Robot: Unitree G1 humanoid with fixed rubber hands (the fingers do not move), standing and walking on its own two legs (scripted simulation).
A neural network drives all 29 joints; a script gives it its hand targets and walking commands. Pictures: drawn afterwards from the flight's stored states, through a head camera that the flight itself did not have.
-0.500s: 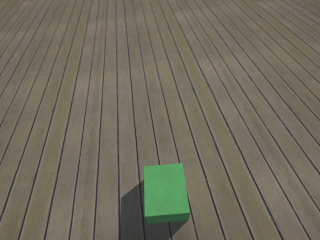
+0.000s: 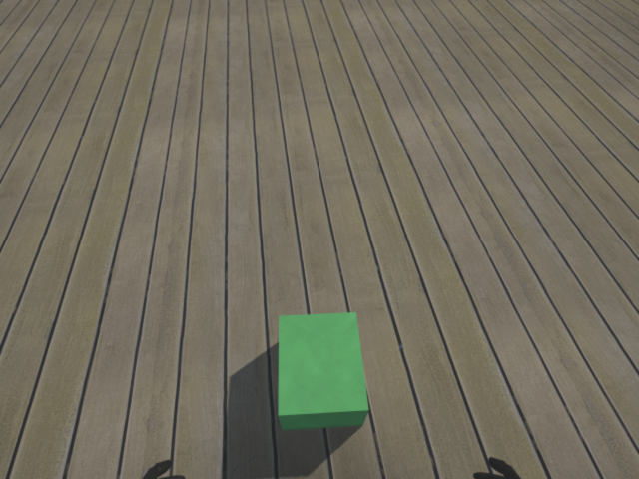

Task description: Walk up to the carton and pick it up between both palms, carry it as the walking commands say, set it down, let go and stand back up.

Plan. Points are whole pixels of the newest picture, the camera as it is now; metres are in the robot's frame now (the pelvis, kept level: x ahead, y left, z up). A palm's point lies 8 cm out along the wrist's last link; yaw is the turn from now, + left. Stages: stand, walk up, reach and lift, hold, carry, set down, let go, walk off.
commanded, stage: reach and lift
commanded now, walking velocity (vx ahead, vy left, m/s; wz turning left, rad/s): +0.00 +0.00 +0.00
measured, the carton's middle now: (320, 370) +0.48 +0.01 -0.68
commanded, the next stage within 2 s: none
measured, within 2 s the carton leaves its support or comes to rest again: neither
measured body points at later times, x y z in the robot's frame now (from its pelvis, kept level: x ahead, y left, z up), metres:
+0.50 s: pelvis -0.01 +0.00 -0.04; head +0.10 +0.00 +0.39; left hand +0.19 +0.22 -0.16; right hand +0.20 -0.22 -0.16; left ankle +0.00 +0.11 -0.73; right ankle +0.03 -0.11 -0.73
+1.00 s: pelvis -0.07 -0.01 -0.08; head +0.14 -0.01 +0.32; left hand +0.32 +0.22 -0.18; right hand +0.34 -0.21 -0.18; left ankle +0.00 +0.11 -0.73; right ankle +0.03 -0.11 -0.73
